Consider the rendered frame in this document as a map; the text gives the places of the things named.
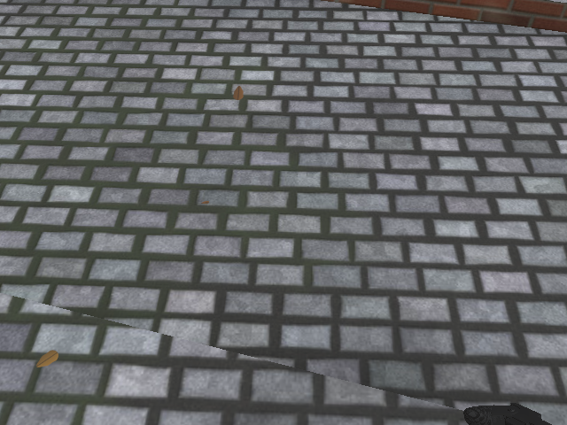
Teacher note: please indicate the right robot hand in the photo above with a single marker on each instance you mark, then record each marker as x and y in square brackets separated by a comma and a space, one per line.
[514, 414]

